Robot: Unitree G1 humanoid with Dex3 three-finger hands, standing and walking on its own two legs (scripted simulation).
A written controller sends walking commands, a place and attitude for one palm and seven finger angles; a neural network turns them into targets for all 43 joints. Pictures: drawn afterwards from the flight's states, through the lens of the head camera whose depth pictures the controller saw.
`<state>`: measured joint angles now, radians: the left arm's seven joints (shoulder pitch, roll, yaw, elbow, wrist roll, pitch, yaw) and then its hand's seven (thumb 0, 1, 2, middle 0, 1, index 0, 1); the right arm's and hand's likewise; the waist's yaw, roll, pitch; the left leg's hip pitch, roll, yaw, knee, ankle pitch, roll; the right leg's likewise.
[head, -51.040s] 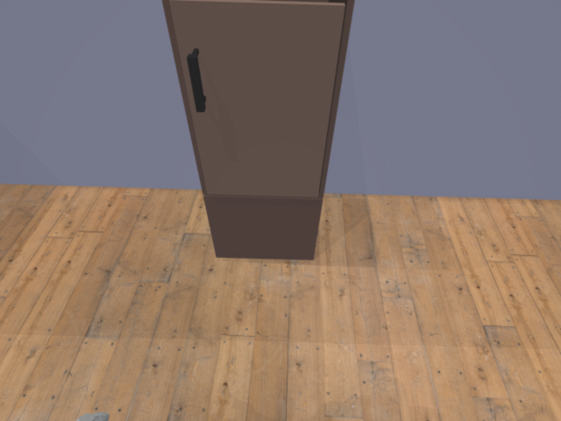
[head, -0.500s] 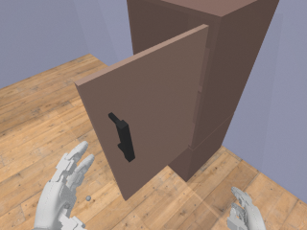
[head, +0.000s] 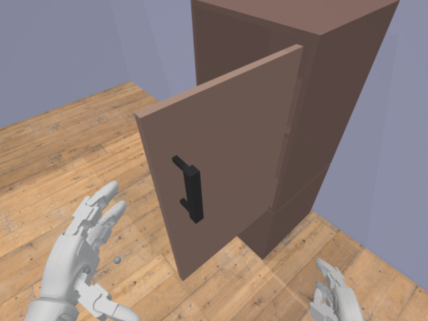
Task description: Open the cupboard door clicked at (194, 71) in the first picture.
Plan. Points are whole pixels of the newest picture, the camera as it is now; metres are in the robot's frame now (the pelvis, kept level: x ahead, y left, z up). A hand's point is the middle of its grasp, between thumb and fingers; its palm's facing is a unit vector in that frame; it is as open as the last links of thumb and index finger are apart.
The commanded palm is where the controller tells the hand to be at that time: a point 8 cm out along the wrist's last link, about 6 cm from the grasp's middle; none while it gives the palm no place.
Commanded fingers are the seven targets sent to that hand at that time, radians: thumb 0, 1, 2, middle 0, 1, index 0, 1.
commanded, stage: draw the hand back to the body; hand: left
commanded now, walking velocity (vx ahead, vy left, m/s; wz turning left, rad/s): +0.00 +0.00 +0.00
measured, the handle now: (187, 190) +0.33 +0.08 +0.10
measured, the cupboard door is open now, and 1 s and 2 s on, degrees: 89 89 89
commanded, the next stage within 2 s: step back with the hand held close in 1.16 s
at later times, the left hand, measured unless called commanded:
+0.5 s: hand (71, 219) +0.22 +0.23 +0.16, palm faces +0.32 -0.87 -0.36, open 12.5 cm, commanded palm +0.17 +0.28 +0.18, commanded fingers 0.00 0.44 0.70 -0.18 -0.30 -0.18 -0.30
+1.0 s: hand (62, 192) +0.25 +0.25 +0.18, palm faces +0.42 -0.82 -0.39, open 7.6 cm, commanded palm +0.20 +0.29 +0.20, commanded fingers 0.00 0.90 0.90 -0.20 -0.30 -0.20 -0.30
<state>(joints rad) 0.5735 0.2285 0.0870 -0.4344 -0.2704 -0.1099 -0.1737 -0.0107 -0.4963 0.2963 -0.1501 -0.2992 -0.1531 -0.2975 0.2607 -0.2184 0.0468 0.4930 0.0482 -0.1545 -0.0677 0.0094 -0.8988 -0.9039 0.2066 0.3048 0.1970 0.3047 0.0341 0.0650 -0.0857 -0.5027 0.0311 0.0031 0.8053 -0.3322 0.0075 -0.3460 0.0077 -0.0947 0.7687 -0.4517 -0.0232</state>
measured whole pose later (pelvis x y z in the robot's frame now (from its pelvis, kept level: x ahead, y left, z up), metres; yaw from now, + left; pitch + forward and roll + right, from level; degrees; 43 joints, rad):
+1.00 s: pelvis +0.04 +0.00 +0.04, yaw -2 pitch -3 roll +0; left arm 0.46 0.33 0.32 -0.38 -0.08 -0.05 0.12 0.01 0.85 0.88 -0.20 -0.30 -0.21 -0.30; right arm 0.18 -0.23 0.01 0.62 0.00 -0.04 -0.08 0.01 -0.90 -0.90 0.21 0.30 0.20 0.30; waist 0.07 0.05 0.01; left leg -0.14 0.02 0.06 0.41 -0.22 0.00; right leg 0.00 0.01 -0.04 0.35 -0.30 -0.02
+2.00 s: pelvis -0.06 +0.04 +0.02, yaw -1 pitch +0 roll -2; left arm 0.58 0.39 0.42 -0.54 -0.04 -0.19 0.16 0.02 0.89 0.89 -0.21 -0.30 -0.21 -0.30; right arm 0.21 -0.21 -0.01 0.58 0.01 -0.04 -0.07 0.01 -0.90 -0.90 0.21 0.30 0.20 0.30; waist 0.02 0.03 0.05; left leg -0.48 -0.01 0.04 0.69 -0.31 0.01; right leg -0.32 0.01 0.00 0.55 -0.23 0.01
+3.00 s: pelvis -0.20 +0.06 +0.03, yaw -5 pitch -2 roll -3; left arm 0.58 0.39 0.38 -0.46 -0.05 -0.19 0.16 0.01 0.89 0.90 -0.21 -0.30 -0.21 -0.30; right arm 0.26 -0.22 -0.01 0.65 0.00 -0.10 -0.09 0.01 -0.90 -0.90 0.21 0.30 0.20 0.30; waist -0.01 0.04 -0.01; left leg -0.37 0.00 -0.03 0.55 -0.13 0.02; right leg -0.09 0.07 -0.04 0.45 -0.32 -0.03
